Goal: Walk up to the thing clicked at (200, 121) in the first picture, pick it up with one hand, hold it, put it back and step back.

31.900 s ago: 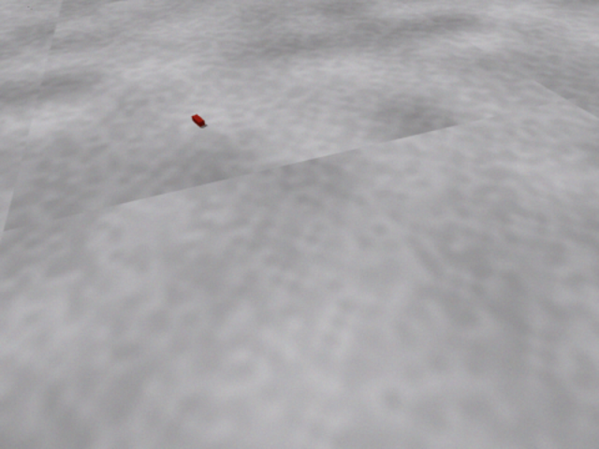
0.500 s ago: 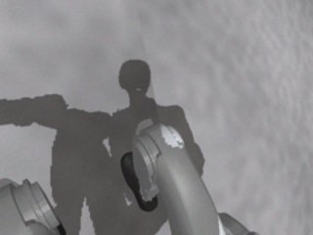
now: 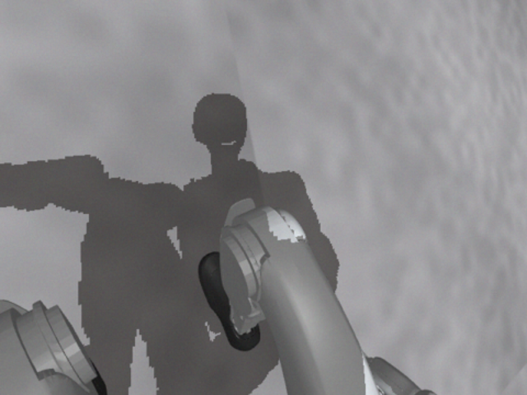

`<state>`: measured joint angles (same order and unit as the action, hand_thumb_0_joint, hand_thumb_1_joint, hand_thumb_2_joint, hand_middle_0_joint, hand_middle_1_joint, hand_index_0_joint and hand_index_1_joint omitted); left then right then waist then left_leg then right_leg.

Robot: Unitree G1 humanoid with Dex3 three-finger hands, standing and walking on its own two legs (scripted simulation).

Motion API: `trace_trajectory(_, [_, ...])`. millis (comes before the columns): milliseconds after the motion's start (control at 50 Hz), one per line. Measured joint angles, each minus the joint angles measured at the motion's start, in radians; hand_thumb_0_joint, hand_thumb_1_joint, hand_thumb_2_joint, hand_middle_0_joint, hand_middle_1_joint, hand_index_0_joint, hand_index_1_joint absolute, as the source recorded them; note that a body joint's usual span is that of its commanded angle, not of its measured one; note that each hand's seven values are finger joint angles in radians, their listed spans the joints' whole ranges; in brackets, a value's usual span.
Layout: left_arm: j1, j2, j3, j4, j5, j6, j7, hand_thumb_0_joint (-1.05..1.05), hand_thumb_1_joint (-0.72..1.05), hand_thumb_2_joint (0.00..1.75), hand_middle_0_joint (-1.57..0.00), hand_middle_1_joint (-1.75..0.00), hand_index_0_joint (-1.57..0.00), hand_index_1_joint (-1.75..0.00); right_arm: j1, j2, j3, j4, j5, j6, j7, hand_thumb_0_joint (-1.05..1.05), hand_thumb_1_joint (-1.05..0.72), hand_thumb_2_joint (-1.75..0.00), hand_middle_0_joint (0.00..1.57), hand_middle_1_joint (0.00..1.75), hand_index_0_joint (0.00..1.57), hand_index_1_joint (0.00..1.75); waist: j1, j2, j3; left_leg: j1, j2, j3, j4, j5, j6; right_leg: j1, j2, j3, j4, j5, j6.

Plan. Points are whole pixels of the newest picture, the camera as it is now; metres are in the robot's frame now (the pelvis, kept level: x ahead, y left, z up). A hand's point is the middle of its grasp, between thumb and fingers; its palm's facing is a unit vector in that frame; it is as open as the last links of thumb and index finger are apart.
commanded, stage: open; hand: left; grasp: from above
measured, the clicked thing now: out of the picture +0.48 +0.34 -0.30
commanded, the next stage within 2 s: withdraw in 0.44 s
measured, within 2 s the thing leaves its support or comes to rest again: neither
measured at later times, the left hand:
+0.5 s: hand out of the picture +0.46 +0.33 -0.26, palm faces -0.45 -0.17 -0.88, open 12.7 cm
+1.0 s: hand out of the picture +0.48 +0.37 -0.13, palm faces -0.36 -0.10 -0.93, open 13.1 cm
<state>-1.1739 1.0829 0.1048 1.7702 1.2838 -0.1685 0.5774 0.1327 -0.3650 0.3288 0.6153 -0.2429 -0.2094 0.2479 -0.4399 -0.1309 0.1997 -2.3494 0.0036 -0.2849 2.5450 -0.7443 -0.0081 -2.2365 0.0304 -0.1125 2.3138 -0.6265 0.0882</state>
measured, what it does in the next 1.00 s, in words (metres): stands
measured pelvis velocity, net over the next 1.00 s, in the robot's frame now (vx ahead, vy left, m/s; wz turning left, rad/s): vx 0.00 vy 0.00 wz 0.06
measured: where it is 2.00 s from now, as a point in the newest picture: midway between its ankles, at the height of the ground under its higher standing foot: (173, 365)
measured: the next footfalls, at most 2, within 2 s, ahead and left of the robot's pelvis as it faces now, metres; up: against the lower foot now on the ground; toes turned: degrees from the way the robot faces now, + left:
none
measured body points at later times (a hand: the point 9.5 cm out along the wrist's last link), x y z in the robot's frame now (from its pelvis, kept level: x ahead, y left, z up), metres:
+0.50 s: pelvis +0.00 +0.00 +0.00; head +0.28 +0.13 +0.31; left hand +0.48 +0.33 -0.20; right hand +0.04 -0.24 -0.05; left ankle +0.05 +0.12 -0.28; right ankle +0.13 -0.14 -0.28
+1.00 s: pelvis +0.00 +0.00 +0.02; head +0.25 +0.11 +0.38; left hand +0.50 +0.37 -0.08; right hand +0.07 -0.27 -0.05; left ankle +0.05 +0.12 -0.28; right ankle +0.13 -0.14 -0.28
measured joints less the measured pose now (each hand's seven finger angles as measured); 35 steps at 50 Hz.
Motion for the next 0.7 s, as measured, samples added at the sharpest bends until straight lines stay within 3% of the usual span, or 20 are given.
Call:
trace_trajectory(220, [0.0,0.001,0.001,-0.002,0.002,0.002,-0.006,0.0,-0.15,0.67,-0.39,-0.7,-0.4,-0.69,-0.002,0.005,0.004,0.001,-0.001,0.006,0.001,0.0,-0.89,-0.9,0.21,0.3,0.2,0.3,0.0,0.002,-0.01,-0.003,-0.002,0.001,-0.003,0.003,0.002,0.002,-0.004,-0.002,-0.004,0.0,-0.01])
trace_trajectory(480, [-0.005,0.012,-0.012,0.023,-0.002,-0.01,-0.006,0.0,-0.25,0.76,-0.28,-0.82,-0.29,-0.81,-0.014,0.014,0.029,-0.002,-0.007,0.007,0.0,0.0,-0.89,-0.9,0.21,0.3,0.2,0.3,-0.008,0.003,0.002,-0.003,-0.004,-0.001,0.002,0.014,0.002,0.001,-0.002,-0.002,0.0,0.01,0.0])
trace_trajectory(700, [0.003,0.009,0.021,-0.058,0.006,-0.005,-0.025,0.0,-0.3,0.81,-0.26,-0.84,-0.27,-0.83,0.008,0.012,0.021,0.004,-0.003,0.004,-0.005,0.0,-0.9,-0.9,0.21,0.3,0.2,0.3,-0.001,0.0,0.005,-0.007,-0.001,0.0,-0.003,0.014,-0.003,-0.008,-0.003,-0.001,-0.001,0.014,-0.006])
